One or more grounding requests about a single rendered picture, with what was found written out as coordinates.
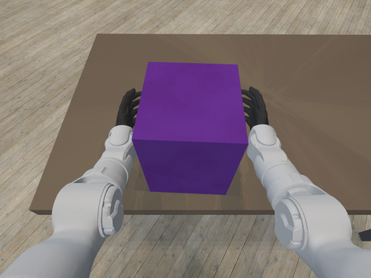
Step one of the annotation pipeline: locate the robot right upper arm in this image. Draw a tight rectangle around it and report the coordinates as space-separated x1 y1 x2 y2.
274 195 371 278

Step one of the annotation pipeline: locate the left robot forearm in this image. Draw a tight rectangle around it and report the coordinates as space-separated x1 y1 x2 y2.
52 125 137 229

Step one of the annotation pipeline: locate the table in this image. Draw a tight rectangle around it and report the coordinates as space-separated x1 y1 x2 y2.
29 34 371 242

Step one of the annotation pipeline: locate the robot right hand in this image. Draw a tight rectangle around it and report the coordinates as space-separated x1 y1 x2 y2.
241 87 269 130

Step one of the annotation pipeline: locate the robot left hand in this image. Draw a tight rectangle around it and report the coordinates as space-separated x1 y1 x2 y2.
115 88 141 128

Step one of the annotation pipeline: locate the carton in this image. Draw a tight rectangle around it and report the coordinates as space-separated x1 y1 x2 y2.
132 62 248 195

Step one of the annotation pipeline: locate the right robot forearm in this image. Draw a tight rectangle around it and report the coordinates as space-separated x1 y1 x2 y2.
247 125 352 237

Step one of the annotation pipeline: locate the robot left upper arm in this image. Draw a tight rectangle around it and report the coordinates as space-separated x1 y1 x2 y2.
0 183 124 278

